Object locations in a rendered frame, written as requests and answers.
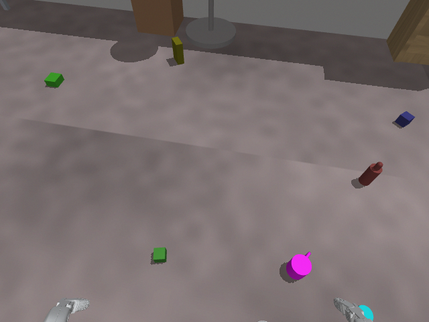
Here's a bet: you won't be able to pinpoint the left robot hand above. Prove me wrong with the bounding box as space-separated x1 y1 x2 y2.
44 298 90 322

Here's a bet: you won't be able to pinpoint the bookshelf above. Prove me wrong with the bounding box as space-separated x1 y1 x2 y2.
386 0 429 65

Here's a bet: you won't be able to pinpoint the coat stand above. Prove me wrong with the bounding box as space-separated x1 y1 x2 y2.
186 0 236 49

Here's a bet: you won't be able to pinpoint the right robot hand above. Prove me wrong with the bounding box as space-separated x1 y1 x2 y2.
334 298 373 322

